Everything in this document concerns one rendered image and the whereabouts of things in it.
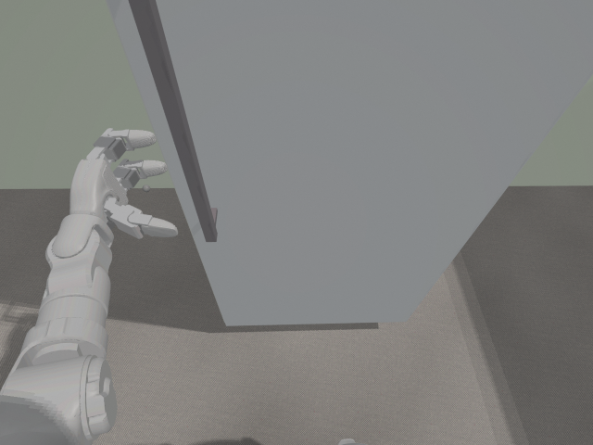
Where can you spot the fridge door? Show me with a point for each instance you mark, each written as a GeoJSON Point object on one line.
{"type": "Point", "coordinates": [352, 147]}

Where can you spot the handle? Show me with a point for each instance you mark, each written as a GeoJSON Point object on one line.
{"type": "Point", "coordinates": [148, 22]}

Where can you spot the robot left forearm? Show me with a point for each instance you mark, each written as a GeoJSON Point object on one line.
{"type": "Point", "coordinates": [72, 316]}

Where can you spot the left robot hand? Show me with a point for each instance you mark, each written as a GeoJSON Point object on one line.
{"type": "Point", "coordinates": [94, 184]}

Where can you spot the left robot upper arm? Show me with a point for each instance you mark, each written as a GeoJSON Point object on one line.
{"type": "Point", "coordinates": [67, 402]}

